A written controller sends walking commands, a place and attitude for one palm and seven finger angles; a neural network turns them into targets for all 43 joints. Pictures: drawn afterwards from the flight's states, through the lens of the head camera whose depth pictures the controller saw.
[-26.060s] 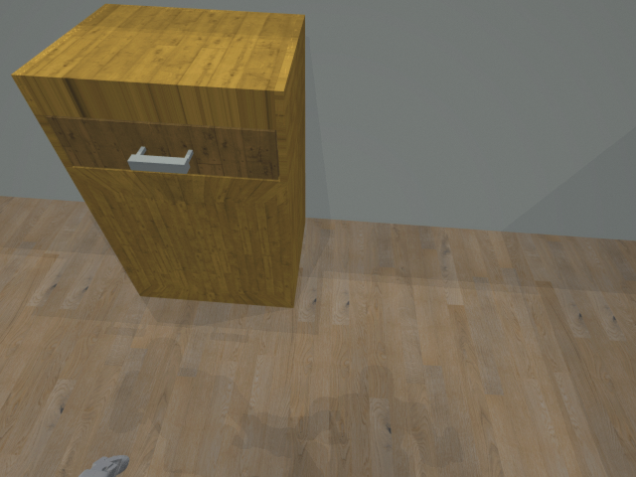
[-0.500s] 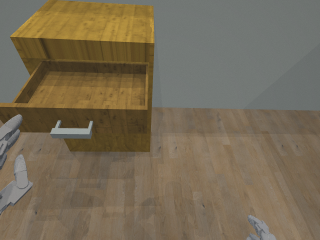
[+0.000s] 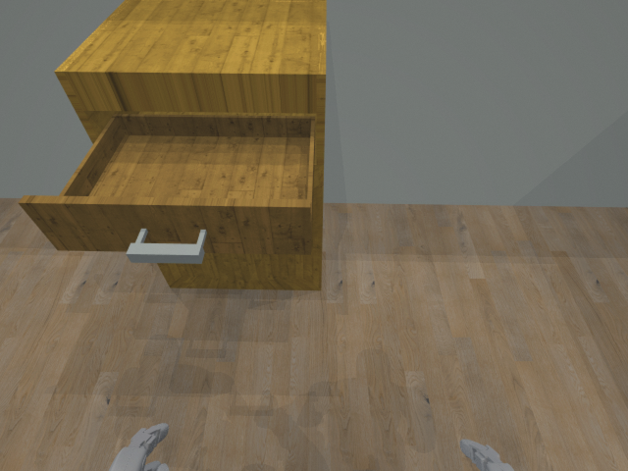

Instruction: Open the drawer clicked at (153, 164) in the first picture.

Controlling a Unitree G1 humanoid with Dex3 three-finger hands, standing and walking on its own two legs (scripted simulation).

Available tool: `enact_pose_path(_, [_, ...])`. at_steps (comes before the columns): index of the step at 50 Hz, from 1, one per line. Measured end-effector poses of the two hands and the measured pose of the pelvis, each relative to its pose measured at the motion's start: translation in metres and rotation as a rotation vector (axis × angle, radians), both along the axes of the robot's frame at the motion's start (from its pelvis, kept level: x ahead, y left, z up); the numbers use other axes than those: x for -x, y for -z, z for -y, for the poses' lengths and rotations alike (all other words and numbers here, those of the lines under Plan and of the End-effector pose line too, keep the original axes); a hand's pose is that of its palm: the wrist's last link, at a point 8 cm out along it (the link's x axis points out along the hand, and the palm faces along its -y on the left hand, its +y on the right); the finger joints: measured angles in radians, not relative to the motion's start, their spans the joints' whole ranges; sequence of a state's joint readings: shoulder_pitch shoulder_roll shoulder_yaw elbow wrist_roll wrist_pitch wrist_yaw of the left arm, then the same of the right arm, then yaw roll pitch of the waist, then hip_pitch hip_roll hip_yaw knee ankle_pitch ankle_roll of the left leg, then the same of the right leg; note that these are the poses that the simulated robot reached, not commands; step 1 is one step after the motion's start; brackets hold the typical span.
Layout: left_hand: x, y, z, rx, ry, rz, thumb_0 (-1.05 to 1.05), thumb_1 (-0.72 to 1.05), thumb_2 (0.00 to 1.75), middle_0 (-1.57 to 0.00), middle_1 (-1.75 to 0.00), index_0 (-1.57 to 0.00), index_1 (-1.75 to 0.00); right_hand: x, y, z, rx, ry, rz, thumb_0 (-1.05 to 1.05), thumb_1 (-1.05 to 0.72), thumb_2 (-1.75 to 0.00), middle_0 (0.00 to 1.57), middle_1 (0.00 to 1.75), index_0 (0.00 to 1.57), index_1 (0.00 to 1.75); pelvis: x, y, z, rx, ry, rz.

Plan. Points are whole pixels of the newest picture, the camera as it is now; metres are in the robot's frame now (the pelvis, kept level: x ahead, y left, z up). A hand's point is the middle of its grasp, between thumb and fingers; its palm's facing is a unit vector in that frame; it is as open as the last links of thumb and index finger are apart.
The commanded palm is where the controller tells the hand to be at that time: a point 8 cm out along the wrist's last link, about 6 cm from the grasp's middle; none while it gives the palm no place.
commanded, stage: let the arm hang, fingers relaxed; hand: left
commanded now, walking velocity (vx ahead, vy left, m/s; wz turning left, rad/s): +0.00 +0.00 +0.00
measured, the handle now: (169, 243) +0.51 +0.30 -0.08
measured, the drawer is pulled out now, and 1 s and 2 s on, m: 0.30 0.30 0.30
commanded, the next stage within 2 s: look to check the result in 0.88 s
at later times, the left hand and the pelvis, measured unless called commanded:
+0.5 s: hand out of the picture -0.02 +0.18 -0.16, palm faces +0.01 -0.97 -0.24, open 7.4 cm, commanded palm none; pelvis -0.01 -0.01 +0.01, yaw -1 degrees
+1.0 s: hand out of the picture -0.02 +0.15 -0.16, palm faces +0.03 -0.98 -0.18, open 7.4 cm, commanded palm none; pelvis +0.00 -0.01 +0.01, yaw -1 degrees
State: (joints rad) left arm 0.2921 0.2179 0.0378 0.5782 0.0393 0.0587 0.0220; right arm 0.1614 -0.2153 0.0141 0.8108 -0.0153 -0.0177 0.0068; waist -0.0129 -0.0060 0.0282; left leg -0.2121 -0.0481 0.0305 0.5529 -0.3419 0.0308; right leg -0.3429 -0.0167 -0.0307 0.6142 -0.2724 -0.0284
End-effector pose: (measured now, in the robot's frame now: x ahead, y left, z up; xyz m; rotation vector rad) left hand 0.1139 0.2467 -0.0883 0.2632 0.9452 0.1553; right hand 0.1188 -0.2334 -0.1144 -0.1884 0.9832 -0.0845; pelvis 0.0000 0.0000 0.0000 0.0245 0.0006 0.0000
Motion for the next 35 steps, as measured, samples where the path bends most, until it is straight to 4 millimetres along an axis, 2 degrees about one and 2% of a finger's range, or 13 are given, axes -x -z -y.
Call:
enact_pose_path(3, [0.046,0.036,0.031,0.109,-0.01,-0.198,0.01,0.91,0.89,-0.2,-0.3,-0.19,-0.3,0.034,0.002,0.006,0.025,0.039,-0.115,0.01,-0.9,-0.89,0.2,0.3,0.2,0.3,0.001,-0.003,0.004,0.005,0.004,0.015])
enact_pose_path(5, [0.066,0.043,0.03,0.113,-0.074,-0.25,-0.01,0.97,0.89,-0.21,-0.3,-0.2,-0.3,0.058,0.002,0.009,0.041,0.051,-0.2,0.01,-0.9,-0.89,0.2,0.3,0.2,0.3,0.002,-0.005,0.007,0.011,0.0,0.019])
enact_pose_path(10, [0.106,0.046,0.022,0.1,-0.099,-0.38,-0.01,0.98,0.89,-0.21,-0.3,-0.2,-0.3,0.11,0.006,0.012,0.05,0.084,-0.367,0.01,-0.9,-0.89,0.2,0.3,0.2,0.3,0.005,-0.01,0.009,0.025,0.0,0.024])
enact_pose_path(15, [0.132,0.04,0.014,0.071,-0.12,-0.461,0.0,0.94,0.89,-0.21,-0.3,-0.2,-0.3,0.143,0.013,0.004,0.019,0.119,-0.447,0.01,-0.9,-0.89,0.2,0.3,0.2,0.3,0.005,-0.012,0.007,0.027,0.004,0.031])
enact_pose_path(22, [0.139,0.035,0.015,0.053,-0.126,-0.481,0.01,0.92,0.89,-0.2,-0.3,-0.2,-0.3,0.164,0.022,-0.016,-0.042,0.138,-0.484,0.01,-0.9,-0.89,0.2,0.3,0.2,0.3,0.007,-0.014,0.005,0.023,0.012,0.039])
enact_pose_path(28, [0.131,0.038,0.025,0.071,-0.114,-0.459,0.01,0.91,0.89,-0.2,-0.3,-0.2,-0.3,0.17,0.025,-0.03,-0.082,0.149,-0.484,0.0,-0.9,-0.89,0.2,0.3,0.2,0.3,0.008,-0.014,0.005,0.02,0.018,0.039])
enact_pose_path(35, [0.124,0.043,0.039,0.102,-0.104,-0.444,0.01,0.91,0.89,-0.2,-0.3,-0.2,-0.3,0.173,0.024,-0.035,-0.087,0.166,-0.481,0.0,-0.9,-0.89,0.2,0.3,0.2,0.3,0.007,-0.013,0.007,0.02,0.02,0.037])
